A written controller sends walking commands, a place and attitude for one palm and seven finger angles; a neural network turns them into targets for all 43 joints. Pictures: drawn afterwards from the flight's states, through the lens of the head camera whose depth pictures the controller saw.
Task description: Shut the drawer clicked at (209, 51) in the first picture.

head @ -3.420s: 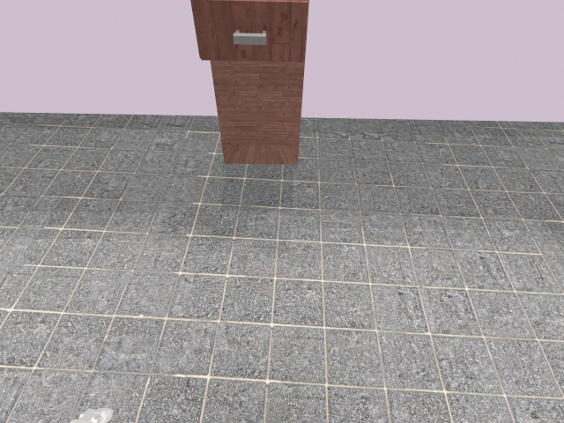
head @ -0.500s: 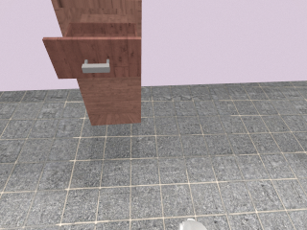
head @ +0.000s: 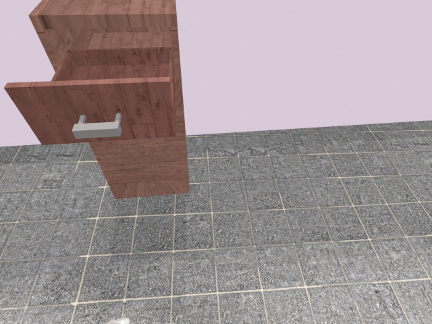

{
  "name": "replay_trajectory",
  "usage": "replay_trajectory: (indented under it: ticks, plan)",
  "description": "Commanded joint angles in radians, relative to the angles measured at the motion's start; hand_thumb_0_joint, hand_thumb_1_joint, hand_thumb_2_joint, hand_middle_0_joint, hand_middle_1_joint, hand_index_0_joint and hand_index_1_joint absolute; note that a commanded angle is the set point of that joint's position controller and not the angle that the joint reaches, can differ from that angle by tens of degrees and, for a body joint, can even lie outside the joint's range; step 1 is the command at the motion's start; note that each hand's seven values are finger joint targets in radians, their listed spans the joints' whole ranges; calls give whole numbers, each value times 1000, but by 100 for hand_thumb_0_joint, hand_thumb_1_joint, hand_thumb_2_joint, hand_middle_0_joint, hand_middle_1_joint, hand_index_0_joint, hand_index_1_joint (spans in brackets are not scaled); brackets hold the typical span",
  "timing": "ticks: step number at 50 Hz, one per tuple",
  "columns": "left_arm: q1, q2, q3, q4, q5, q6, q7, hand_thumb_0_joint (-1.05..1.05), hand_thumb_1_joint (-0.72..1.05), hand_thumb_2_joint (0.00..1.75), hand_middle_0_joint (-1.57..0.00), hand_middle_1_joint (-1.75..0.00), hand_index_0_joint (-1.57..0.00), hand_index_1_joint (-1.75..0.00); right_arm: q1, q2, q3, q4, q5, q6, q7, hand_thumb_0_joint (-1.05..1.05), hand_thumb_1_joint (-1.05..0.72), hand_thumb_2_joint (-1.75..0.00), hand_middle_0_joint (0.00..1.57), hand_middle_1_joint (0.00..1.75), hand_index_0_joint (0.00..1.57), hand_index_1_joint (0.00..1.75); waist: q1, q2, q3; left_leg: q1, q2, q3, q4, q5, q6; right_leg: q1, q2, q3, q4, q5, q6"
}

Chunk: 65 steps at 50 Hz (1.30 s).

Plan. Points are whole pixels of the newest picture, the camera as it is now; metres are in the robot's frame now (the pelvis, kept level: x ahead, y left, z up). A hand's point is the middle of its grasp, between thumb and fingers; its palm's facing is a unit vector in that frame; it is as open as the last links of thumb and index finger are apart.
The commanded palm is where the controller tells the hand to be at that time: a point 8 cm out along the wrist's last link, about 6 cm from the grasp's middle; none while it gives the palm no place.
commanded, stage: turn to face it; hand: left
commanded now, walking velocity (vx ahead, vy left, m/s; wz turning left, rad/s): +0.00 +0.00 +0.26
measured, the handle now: (99, 124) +0.54 +0.31 +0.04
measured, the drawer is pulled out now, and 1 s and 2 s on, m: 0.30 0.30 0.30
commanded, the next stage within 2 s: take the last steps up to it in 0.08 s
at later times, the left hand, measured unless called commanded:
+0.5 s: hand out of the picture +0.02 +0.18 -0.16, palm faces +0.18 -0.96 -0.23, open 7.4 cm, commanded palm none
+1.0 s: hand out of the picture +0.11 +0.24 -0.17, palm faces +0.19 -0.97 -0.18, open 7.4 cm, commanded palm none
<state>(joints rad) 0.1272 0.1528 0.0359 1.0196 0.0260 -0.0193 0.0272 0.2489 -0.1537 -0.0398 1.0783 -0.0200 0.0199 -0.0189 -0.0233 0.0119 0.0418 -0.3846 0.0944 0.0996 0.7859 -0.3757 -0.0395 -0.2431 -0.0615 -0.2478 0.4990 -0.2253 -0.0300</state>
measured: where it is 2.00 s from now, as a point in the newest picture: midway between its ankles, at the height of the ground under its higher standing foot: outside the picture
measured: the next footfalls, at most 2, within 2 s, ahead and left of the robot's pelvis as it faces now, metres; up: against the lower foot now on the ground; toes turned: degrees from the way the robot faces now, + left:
left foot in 0.06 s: +0.08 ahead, +0.11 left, +0.00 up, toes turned +9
right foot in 0.42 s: +0.08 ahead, -0.12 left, +0.00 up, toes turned +0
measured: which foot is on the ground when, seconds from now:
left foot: up 0.00-0.04, down 0.06-0.42, up 0.44-0.80, down 0.82-1.00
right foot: down 0.00-0.06, up 0.08-0.40, down 0.42-0.82, up 0.84-1.00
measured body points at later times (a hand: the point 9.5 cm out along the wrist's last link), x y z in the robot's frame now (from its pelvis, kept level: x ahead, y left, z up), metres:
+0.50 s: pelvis +0.05 -0.01 +0.00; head +0.04 -0.03 +0.45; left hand +0.01 +0.23 -0.14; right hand +0.10 -0.24 -0.16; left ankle +0.04 +0.11 -0.70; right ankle +0.04 -0.12 -0.73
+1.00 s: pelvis +0.16 +0.06 +0.00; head +0.18 +0.07 +0.45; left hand +0.10 +0.29 -0.16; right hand +0.25 -0.16 -0.14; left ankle +0.16 +0.17 -0.73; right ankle +0.16 -0.05 -0.67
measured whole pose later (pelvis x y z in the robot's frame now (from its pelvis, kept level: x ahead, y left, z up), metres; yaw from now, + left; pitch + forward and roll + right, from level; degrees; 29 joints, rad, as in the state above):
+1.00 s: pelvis +0.16 +0.06 +0.00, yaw +7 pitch -1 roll +1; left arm 0.33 0.17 0.05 1.11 0.03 -0.01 0.00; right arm 0.21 -0.16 -0.05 1.02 -0.02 -0.06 -0.02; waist 0.02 -0.03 0.05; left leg -0.23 0.04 0.17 0.48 -0.23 0.02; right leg -0.44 -0.10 -0.09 1.04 -0.40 0.00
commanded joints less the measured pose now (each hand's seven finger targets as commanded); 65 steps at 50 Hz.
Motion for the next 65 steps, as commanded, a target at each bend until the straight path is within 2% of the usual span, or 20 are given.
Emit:
replay_trajectory:
  ticks: [1, 4, 10, 15, 19, 21, 22, 23, 28, 36, 39, 41, 44, 48, 54, 57, 59, 60, 63, 65]
  plan:
    - [69, 131, 34, -24, -16, 20, 7, 0, 90, 90, -20, -30, -20, -30, 126, -43, 0, -17, 0, -17, 13, 0, -90, -90, 20, 30, 20, 30, 0, -50, -22, 212, 7, -9, -296, 198, 13, -78, -205, 111, -78, -2, -28]
    - [67, 76, 21, -63, -18, 38, 0, 0, 90, 90, -20, -30, -20, -30, 87, -180, -19, -59, -13, -23, -1, 0, -90, -90, 20, 30, 20, 30, 6, 296, 25, 90, 257, -412, -547, 322, 190, -110, -18, 99, 223, -292, 69]
    - [96, 75, 20, -20, -14, 28, -9, 0, 90, 90, -20, -30, -20, -30, 19, -165, -16, -78, -3, -39, -20, 0, -90, -90, 20, 30, 20, 30, 15, 114, -108, 336, 173, -231, -466, 627, 207, -194, -20, 210, 389, -242, 75]
    - [92, 63, 7, -21, -3, 17, -19, 0, 90, 90, -20, -30, -20, -30, 63, -182, -33, -54, -6, -36, -8, 0, -90, -90, 20, 30, 20, 30, -17, 127, -80, 327, 168, -278, -514, 237, 224, -163, 5, 171, 247, -277, 62]
    - [236, 70, 7, 33, 0, -1, -26, 0, 90, 90, -20, -30, -20, -30, 3, -171, -34, -57, 4, -30, 3, 0, -90, -90, 20, 30, 20, 30, 50, 70, -20, 95, 77, -237, -452, -96, 155, 103, 28, 136, -72, -93, 50]
    - [343, 189, 33, 55, 12, -12, -12, 0, 90, 90, -20, -30, -20, -30, -36, -77, -16, -99, 13, -34, 16, 0, -90, -90, 20, 30, 20, 30, 101, -242, 56, -223, -99, -40, -109, -154, 64, 255, -258, 525, -320, -384, -58]
    - [388, 238, 43, 49, 3, -12, -7, 0, 90, 90, -20, -30, -20, -30, -121, -108, -23, -141, -1, -31, 27, 0, -90, -90, 20, 30, 20, 30, 138, -244, 88, -288, -76, -58, 69, -175, 60, 175, -390, 703, -429, -538, -136]
    - [371, 220, 44, 54, 1, -25, -2, 0, 90, 90, -20, -30, -20, -30, -146, -127, -30, -144, -6, -27, 32, 0, -90, -90, 20, 30, 20, 30, 117, -243, 132, -305, -42, -107, 162, -105, 62, 112, -376, 717, -448, -539, -146]
    - [314, 122, 19, 46, 2, -51, -4, 0, 90, 90, -20, -30, -20, -30, -60, -74, -29, -90, -4, -27, 49, 0, -90, -90, 20, 30, 20, 30, 42, -137, 121, -224, 2, -54, 193, 118, 32, 90, -247, 328, -361, -94, -80]
    - [378, 146, 27, 98, 5, -48, -3, 0, 90, 90, -20, -30, -20, -30, -141, -40, -13, -124, 5, -46, 58, 0, -90, -90, 20, 30, 20, 30, 70, -180, 87, -43, -26, 22, -119, 113, 48, 112, -240, 230, -277, 113, -79]
    - [355, 129, 30, 100, -1, -37, -4, 0, 90, 90, -20, -30, -20, -30, 47, -91, -22, -60, -2, -66, 40, 0, -90, -90, 20, 30, 20, 30, -14, -85, -1, 288, -60, 55, -312, 171, 61, 27, -162, 154, -26, 164, -36]
    - [367, 37, 15, 62, -13, -34, -16, 0, 90, 90, -20, -30, -20, -30, 280, -274, -65, -8, -9, -73, 11, 0, -90, -90, 20, 30, 20, 30, -81, 309, -163, 592, 309, -429, -472, 205, 191, -292, 18, 68, 473, -351, 38]
    - [226, 52, 21, 22, -4, -30, -16, 0, 90, 90, -20, -30, -20, -30, 159, -188, -46, -33, -1, -69, -2, 0, -90, -90, 20, 30, 20, 30, -55, 196, -29, 346, 315, -406, -564, 14, 245, -408, -54, 209, 732, -271, 11]
    - [258, 6, 20, 40, 0, -5, -29, 0, 90, 90, -20, -30, -20, -30, 50, -104, -22, -54, -4, -88, -6, 0, -90, -90, 20, 30, 20, 30, 31, 113, 15, 153, 214, -160, -585, 237, 205, -243, -77, 196, 517, -154, 35]
    - [186, 26, 16, -6, 2, 3, -33, 0, 90, 90, -20, -30, -20, -30, 32, -136, -31, -44, -8, -71, 2, 0, -90, -90, 20, 30, 20, 30, 44, 94, 37, 93, 192, -130, -559, 116, 203, -84, -26, 145, 211, -76, 42]
    - [260, 72, 27, 22, 7, -9, -27, 0, 90, 90, -20, -30, -20, -30, 27, -117, -26, -29, -3, -61, 6, 0, -90, -90, 20, 30, 20, 30, 92, 1, 17, 31, 112, -64, -380, -1, 125, 121, -8, 143, 3, 14, 40]
    - [337, 224, 52, 31, 7, -24, -15, 0, 90, 90, -20, -30, -20, -30, 54, -37, -9, -60, 3, -57, 17, 0, -90, -90, 20, 30, 20, 30, 111, -335, 9, -200, -65, 78, 38, -202, 40, 255, -327, 586, -260, -59, -101]
    - [342, 230, 51, 28, -7, -28, -11, 0, 90, 90, -20, -30, -20, -30, 26, -82, -11, -66, 0, -48, 12, 0, -90, -90, 20, 30, 20, 30, 120, -326, -14, -173, -31, -21, 173, -226, 41, 194, -367, 652, -313, -26, -154]
    - [135, 137, 18, -11, -7, -30, 4, 0, 90, 90, -20, -30, -20, -30, 60, -46, -1, -9, 8, -33, 1, 0, -90, -90, 20, 30, 20, 30, 25, -93, -3, -43, 9, -90, 166, -68, 13, 62, -277, 384, -222, 446, -143]
    - [101, 133, 15, -16, -6, -25, 11, 0, 90, 90, -20, -30, -20, -30, 96, -16, 8, 13, 15, -16, -3, 0, -90, -90, 20, 30, 20, 30, 8, -92, -35, 38, -8, -64, 68, -40, -2, 47, -239, 282, -174, 656, -131]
